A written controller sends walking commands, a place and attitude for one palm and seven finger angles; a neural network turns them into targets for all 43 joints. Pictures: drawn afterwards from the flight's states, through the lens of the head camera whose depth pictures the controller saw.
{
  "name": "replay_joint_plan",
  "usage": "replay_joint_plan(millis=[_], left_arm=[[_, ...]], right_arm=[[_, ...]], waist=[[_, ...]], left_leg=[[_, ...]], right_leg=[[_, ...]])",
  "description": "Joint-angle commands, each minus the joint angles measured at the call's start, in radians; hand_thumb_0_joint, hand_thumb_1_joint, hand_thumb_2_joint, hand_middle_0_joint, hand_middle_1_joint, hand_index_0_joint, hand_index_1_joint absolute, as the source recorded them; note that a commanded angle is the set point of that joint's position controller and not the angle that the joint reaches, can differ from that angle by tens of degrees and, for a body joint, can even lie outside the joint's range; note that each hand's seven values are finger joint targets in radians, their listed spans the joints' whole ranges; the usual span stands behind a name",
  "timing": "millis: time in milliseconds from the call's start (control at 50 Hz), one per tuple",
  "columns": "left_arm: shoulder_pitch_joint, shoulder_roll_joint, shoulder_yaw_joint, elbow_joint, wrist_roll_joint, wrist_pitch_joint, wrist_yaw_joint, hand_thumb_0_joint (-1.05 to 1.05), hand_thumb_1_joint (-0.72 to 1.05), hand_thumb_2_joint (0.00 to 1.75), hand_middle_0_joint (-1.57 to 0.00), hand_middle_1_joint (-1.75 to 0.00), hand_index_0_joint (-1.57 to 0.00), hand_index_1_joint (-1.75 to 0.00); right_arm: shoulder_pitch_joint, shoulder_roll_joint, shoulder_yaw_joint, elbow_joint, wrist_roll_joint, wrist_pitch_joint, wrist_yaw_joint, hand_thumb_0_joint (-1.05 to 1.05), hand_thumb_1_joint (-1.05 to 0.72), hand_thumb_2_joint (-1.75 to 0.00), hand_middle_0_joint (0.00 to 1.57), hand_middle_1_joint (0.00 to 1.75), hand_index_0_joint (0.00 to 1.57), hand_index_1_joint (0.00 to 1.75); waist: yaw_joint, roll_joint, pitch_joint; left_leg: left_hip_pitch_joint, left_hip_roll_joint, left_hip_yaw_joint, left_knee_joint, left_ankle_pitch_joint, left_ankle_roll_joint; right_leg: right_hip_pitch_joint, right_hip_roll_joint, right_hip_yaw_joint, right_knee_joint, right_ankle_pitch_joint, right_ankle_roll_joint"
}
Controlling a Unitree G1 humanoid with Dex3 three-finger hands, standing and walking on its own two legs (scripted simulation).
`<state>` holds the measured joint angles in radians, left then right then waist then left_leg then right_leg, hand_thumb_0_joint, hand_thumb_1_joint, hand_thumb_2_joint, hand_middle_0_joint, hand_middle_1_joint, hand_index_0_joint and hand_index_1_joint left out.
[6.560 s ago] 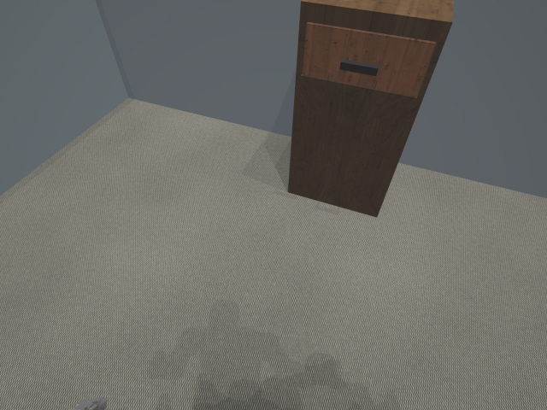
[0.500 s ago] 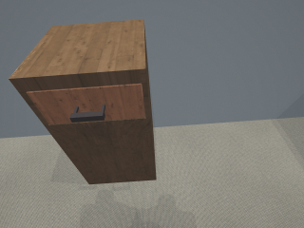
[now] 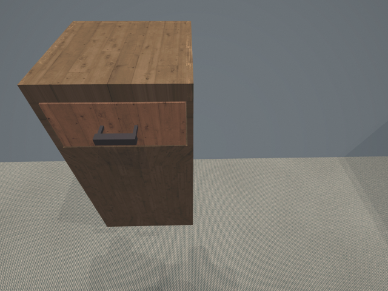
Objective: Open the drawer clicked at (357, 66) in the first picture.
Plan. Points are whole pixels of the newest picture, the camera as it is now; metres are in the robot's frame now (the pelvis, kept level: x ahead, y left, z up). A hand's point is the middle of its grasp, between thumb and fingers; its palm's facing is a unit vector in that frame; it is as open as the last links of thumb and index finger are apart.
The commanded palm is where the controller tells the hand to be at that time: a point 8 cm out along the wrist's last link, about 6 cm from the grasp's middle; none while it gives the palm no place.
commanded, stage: come to a stop and stand still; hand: left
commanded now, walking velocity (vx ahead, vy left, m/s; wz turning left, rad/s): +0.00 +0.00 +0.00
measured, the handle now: (117, 133) +0.54 +0.27 -0.03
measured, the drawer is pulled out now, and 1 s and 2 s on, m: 0.00 0.00 0.00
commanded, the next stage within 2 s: look again from close up in 1.22 s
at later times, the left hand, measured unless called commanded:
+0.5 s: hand out of the picture +0.01 +0.24 -0.17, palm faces +0.01 -0.98 -0.20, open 7.4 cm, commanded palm none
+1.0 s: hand out of the picture +0.00 +0.20 -0.18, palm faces +0.02 -0.99 -0.16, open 7.4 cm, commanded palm none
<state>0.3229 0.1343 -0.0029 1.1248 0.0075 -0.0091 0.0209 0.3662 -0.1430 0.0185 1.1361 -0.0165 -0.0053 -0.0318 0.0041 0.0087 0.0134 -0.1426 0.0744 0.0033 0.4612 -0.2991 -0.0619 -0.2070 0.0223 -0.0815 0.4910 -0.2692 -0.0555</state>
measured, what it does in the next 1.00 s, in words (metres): stands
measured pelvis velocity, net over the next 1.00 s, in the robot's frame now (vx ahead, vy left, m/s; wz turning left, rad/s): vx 0.01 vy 0.05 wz -0.02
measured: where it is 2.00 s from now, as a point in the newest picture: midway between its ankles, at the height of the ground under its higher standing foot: outside the picture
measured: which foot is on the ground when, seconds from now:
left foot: down 0.00-1.00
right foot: down 0.00-1.00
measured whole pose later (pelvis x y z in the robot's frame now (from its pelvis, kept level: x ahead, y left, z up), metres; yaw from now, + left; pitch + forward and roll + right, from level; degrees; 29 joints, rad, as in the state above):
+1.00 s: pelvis +0.01 +0.05 +0.00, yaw -1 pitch -1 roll +0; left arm 0.31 0.12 -0.01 1.12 0.01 -0.01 0.04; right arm 0.29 -0.13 0.02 1.14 -0.01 -0.02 -0.04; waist 0.01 0.00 0.04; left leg -0.12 -0.01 0.07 0.46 -0.32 0.03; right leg -0.19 -0.04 -0.03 0.49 -0.28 0.02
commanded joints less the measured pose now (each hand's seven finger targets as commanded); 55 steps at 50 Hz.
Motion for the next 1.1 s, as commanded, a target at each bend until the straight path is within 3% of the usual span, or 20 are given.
replay_joint_plan(millis=[0, 20, 40, 60, 80, 100, 120, 140, 160, 180, 200, 280, 460, 580, 1080], left_arm=[[0.131, 0.183, 0.034, -0.035, 0.013, -0.056, 0.047, 0.0, 0.9, 0.9, -0.2, -0.3, -0.2, -0.3], [0.063, 0.184, 0.03, -0.054, 0.013, -0.059, 0.037, 0.0, 0.9, 0.9, -0.2, -0.3, -0.2, -0.3], [0.022, 0.168, 0.031, -0.079, 0.017, -0.052, 0.031, 0.0, 0.9, 0.9, -0.2, -0.3, -0.2, -0.3], [-0.006, 0.158, 0.034, -0.087, 0.016, -0.047, 0.03, 0.0, 0.9, 0.9, -0.2, -0.3, -0.2, -0.3], [-0.012, 0.152, 0.031, -0.089, 0.012, -0.041, 0.029, 0.0, 0.9, 0.9, -0.2, -0.3, -0.2, -0.3], [-0.01, 0.128, 0.026, -0.083, 0.006, -0.035, 0.027, 0.0, 0.9, 0.9, -0.2, -0.3, -0.2, -0.3], [-0.006, 0.104, 0.022, -0.084, 0.005, -0.028, 0.024, 0.0, 0.9, 0.9, -0.2, -0.3, -0.2, -0.3], [0.021, 0.078, 0.02, -0.08, 0.0, -0.024, 0.024, 0.0, 0.9, 0.9, -0.2, -0.3, -0.2, -0.3], [0.018, 0.079, 0.016, -0.075, 0.003, -0.017, 0.023, 0.0, 0.9, 0.9, -0.2, -0.3, -0.2, -0.3], [0.024, 0.078, 0.015, -0.072, 0.005, -0.013, 0.021, 0.0, 0.9, 0.9, -0.2, -0.3, -0.2, -0.3], [0.027, 0.077, 0.011, -0.066, 0.006, -0.011, 0.018, 0.0, 0.9, 0.9, -0.2, -0.3, -0.2, -0.3], [0.028, 0.08, 0.008, -0.064, 0.008, -0.007, 0.014, 0.0, 0.9, 0.9, -0.2, -0.3, -0.2, -0.3], [0.022, 0.09, 0.01, -0.058, 0.006, -0.005, 0.014, 0.0, 0.9, 0.9, -0.2, -0.3, -0.2, -0.3], [0.032, 0.094, 0.012, -0.046, 0.005, -0.009, 0.016, 0.0, 0.9, 0.9, -0.2, -0.3, -0.2, -0.3], [0.057, 0.075, 0.013, -0.031, 0.006, -0.015, 0.019, 0.0, 0.9, 0.9, -0.2, -0.3, -0.2, -0.3]], right_arm=[[-0.036, -0.031, -0.026, -0.137, 0.014, -0.006, 0.004, 0.0, -0.9, -0.9, 0.2, 0.3, 0.2, 0.3], [-0.007, -0.029, -0.025, -0.125, 0.015, 0.009, 0.011, 0.0, -0.9, -0.9, 0.2, 0.3, 0.2, 0.3], [0.01, -0.032, -0.028, -0.131, 0.012, 0.005, 0.017, 0.0, -0.9, -0.9, 0.2, 0.3, 0.2, 0.3], [0.034, -0.025, -0.024, -0.12, 0.007, -0.001, 0.018, 0.0, -0.9, -0.9, 0.2, 0.3, 0.2, 0.3], [0.058, -0.018, -0.022, -0.109, 0.005, -0.007, 0.018, 0.0, -0.9, -0.9, 0.2, 0.3, 0.2, 0.3], [0.068, -0.03, -0.019, -0.098, 0.003, -0.014, 0.015, 0.0, -0.9, -0.9, 0.2, 0.3, 0.2, 0.3], [0.082, -0.052, -0.024, -0.096, -0.002, -0.026, 0.014, 0.0, -0.9, -0.9, 0.2, 0.3, 0.2, 0.3], [0.077, -0.085, -0.024, -0.099, -0.008, -0.029, 0.009, 0.0, -0.9, -0.9, 0.2, 0.3, 0.2, 0.3], [0.041, -0.091, -0.023, -0.107, -0.006, -0.032, 0.008, 0.0, -0.9, -0.9, 0.2, 0.3, 0.2, 0.3], [0.012, -0.095, -0.022, -0.114, -0.003, -0.029, 0.003, 0.0, -0.9, -0.9, 0.2, 0.3, 0.2, 0.3], [0.0, -0.097, -0.021, -0.116, -0.001, -0.029, 0.001, 0.0, -0.9, -0.9, 0.2, 0.3, 0.2, 0.3], [0.007, -0.104, -0.021, -0.107, -0.002, -0.03, 0.001, 0.0, -0.9, -0.9, 0.2, 0.3, 0.2, 0.3], [0.015, -0.111, -0.014, -0.076, -0.002, -0.035, -0.004, 0.0, -0.9, -0.9, 0.2, 0.3, 0.2, 0.3], [0.014, -0.106, -0.013, -0.055, 0.001, -0.037, -0.006, 0.0, -0.9, -0.9, 0.2, 0.3, 0.2, 0.3], [0.005, -0.068, -0.014, -0.01, 0.004, -0.029, -0.01, 0.0, -0.9, -0.9, 0.2, 0.3, 0.2, 0.3]], waist=[[-0.005, -0.084, 0.043], [-0.022, -0.095, -0.016], [-0.032, -0.09, -0.034], [-0.046, -0.071, -0.032], [-0.051, -0.062, -0.02], [-0.049, -0.024, 0.012], [-0.04, 0.065, 0.042], [-0.019, 0.091, 0.042], [-0.005, 0.18, 0.042], [0.007, 0.16, 0.066], [0.011, 0.1, 0.085], [0.007, 0.02, 0.106], [0.002, 0.03, 0.076], [0.0, 0.0, 0.041], [-0.003, -0.013, 0.069]], left_leg=[[-0.213, -0.005, -0.014, 0.273, -0.154, 0.059], [-0.177, 0.012, -0.001, 0.307, -0.164, 0.068], [-0.147, -0.013, 0.02, 0.286, -0.153, 0.071], [-0.105, -0.028, 0.038, 0.199, -0.101, 0.067], [-0.047, -0.038, 0.043, 0.094, -0.033, 0.065], [-0.024, -0.029, 0.016, 0.014, 0.016, 0.07], [-0.053, 0.018, -0.037, -0.032, 0.1, 0.083], [-0.118, 0.08, -0.085, -0.059, 0.143, 0.108], [-0.153, 0.087, -0.11, -0.107, 0.178, 0.117], [-0.176, 0.088, -0.112, -0.126, 0.159, 0.124], [-0.188, 0.076, -0.107, -0.132, 0.128, 0.124], [-0.179, 0.054, -0.101, -0.166, 0.041, 0.122], [-0.094, 0.046, -0.07, -0.151, 0.198, 0.122], [-0.049, 0.035, -0.04, -0.107, 0.289, 0.119], [-0.038, 0.027, -0.022, -0.086, 0.233, 0.106]], right_leg=[[0.037, -0.315, 0.328, -0.169, 0.633, 0.021], [0.027, -0.318, 0.305, -0.185, 0.435, -0.053], [-0.01, -0.268, 0.251, -0.179, 0.28, -0.084], [-0.038, -0.243, 0.208, -0.17, 0.192, -0.089], [-0.073, -0.218, 0.186, -0.149, 0.105, -0.073], [-0.106, -0.177, 0.168, -0.117, 0.013, -0.048], [-0.107, -0.128, 0.134, -0.061, -0.012, -0.019], [-0.06, -0.094, 0.108, -0.037, 0.0, -0.002], [-0.006, -0.082, 0.066, -0.003, 0.009, 0.013], [0.008, -0.074, 0.059, 0.001, 0.009, 0.021], [0.015, -0.081, 0.064, -0.009, 0.027, 0.024], [0.008, -0.098, 0.076, -0.03, 0.056, 0.029], [0.009, -0.108, 0.078, -0.03, 0.101, 0.037], [0.033, -0.121, 0.089, -0.028, 0.179, 0.035], [0.026, -0.127, 0.115, -0.059, 0.24, 0.018]])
